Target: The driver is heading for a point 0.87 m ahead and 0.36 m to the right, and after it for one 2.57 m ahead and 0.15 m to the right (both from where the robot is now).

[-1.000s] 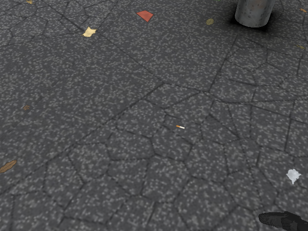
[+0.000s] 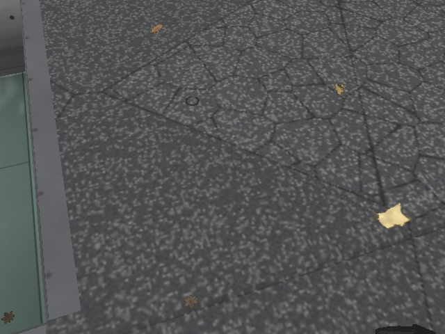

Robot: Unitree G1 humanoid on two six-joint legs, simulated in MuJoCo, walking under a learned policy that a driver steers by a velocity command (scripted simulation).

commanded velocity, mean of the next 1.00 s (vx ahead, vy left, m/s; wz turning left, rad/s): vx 0.94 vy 0.00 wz -0.73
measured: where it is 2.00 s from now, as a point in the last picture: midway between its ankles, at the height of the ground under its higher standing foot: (341, 171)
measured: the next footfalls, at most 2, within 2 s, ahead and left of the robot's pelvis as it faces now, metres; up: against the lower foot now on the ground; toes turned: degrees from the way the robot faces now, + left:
right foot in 0.38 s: +0.53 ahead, -0.11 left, +0.00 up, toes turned -21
left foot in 0.78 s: +0.98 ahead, -0.13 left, +0.00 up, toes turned -43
